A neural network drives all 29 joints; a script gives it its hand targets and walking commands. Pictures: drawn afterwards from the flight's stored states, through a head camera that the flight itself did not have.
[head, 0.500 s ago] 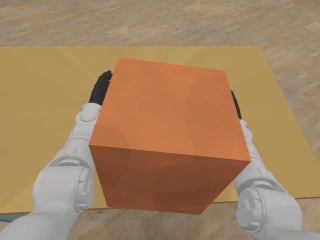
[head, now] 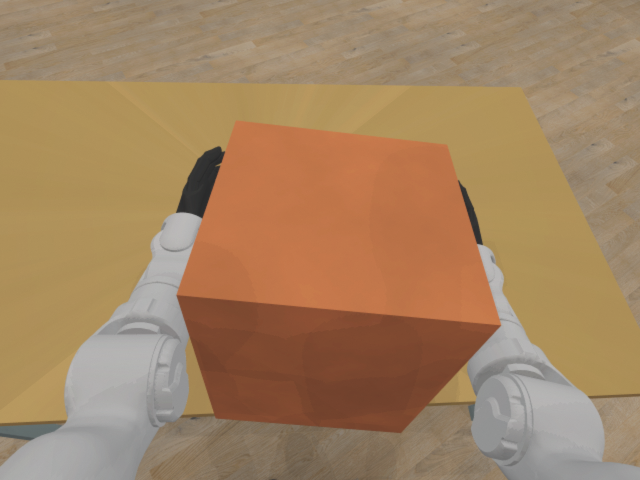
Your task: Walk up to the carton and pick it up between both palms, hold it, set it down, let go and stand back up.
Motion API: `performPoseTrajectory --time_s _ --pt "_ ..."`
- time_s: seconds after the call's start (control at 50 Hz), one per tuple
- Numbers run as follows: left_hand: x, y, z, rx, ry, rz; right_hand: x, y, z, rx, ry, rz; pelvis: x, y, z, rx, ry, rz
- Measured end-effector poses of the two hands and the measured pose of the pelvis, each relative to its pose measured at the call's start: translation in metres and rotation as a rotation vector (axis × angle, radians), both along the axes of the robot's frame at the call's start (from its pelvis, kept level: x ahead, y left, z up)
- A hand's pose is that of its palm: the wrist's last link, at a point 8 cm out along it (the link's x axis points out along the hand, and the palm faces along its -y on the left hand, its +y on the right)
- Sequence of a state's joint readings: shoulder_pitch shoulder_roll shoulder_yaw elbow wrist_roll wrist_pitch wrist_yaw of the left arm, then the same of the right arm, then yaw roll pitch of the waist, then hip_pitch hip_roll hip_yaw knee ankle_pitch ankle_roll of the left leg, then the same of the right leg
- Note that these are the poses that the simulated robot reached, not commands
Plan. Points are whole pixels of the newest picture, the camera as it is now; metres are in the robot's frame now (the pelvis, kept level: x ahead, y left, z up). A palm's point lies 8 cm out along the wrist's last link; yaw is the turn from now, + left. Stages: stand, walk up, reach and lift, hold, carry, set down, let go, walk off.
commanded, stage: set down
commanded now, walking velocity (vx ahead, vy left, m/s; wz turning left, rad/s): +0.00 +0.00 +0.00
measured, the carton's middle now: (324, 289) +0.35 +0.01 +0.01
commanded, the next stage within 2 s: none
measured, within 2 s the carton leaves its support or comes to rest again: rests again in 0.48 s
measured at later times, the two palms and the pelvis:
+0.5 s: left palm (184, 226) +0.42 +0.19 +0.04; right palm (475, 249) +0.38 -0.17 +0.05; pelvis -0.02 +0.00 +0.00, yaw +0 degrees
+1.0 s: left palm (161, 294) +0.34 +0.21 +0.00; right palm (478, 281) +0.34 -0.17 +0.05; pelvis -0.05 +0.01 +0.00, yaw -1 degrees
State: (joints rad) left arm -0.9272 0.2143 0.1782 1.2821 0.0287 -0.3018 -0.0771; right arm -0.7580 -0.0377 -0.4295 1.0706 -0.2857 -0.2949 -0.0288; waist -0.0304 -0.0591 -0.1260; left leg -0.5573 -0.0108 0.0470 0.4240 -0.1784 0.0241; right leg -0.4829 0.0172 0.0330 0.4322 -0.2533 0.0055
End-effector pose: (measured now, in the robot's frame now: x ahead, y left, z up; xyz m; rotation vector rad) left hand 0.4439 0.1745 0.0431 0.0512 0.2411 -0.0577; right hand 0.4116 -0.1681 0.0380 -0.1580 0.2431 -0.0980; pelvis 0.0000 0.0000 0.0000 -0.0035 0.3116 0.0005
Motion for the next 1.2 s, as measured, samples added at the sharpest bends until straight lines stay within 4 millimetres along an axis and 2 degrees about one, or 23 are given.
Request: performPoseTrajectory --time_s 0.1,0.2,0.3,0.56,0.8,0.92,1.04,1.2 --pt "0.003 0.003 0.004 -0.028 -0.016 0.027 -0.003 -0.002 0.0 0.013 -0.003 -0.028 0.0 0.0 0.0 0.0 0.009 0.0" --pt "0.006 0.009 0.014 -0.03 -0.031 0.091 -0.008 -0.011 0.002 0.115 -0.02 -0.15 -0.001 0.001 -0.001 -0.001 0.012 0.0" --pt "0.002 0.008 0.017 -0.024 -0.016 0.076 -0.012 -0.008 0.008 0.125 -0.03 -0.154 -0.005 0.001 0.0 -0.004 0.005 -0.001" --pt "-0.039 0.014 -0.004 -0.028 0.047 0.085 -0.033 -0.007 0.014 0.134 -0.005 -0.156 -0.028 0.001 -0.001 -0.011 -0.027 -0.005" --pt "-0.062 0.021 -0.005 -0.042 0.03 0.087 -0.051 -0.002 0.019 0.124 0.011 -0.154 -0.044 0.005 -0.001 -0.017 -0.048 -0.005" --pt "-0.081 0.03 -0.024 -0.063 0.067 0.112 -0.058 0.001 0.019 0.104 -0.006 -0.136 -0.047 0.006 -0.001 -0.018 -0.053 -0.005" --pt "-0.112 0.042 -0.049 -0.067 0.099 0.138 -0.079 -0.004 0.005 0.084 -0.008 -0.136 -0.048 0.006 -0.001 -0.018 -0.055 -0.005" --pt "-0.15 0.051 -0.062 -0.061 0.073 0.126 -0.131 -0.017 -0.03 0.093 0.048 -0.18 -0.054 0.007 -0.002 -0.02 -0.063 -0.005"
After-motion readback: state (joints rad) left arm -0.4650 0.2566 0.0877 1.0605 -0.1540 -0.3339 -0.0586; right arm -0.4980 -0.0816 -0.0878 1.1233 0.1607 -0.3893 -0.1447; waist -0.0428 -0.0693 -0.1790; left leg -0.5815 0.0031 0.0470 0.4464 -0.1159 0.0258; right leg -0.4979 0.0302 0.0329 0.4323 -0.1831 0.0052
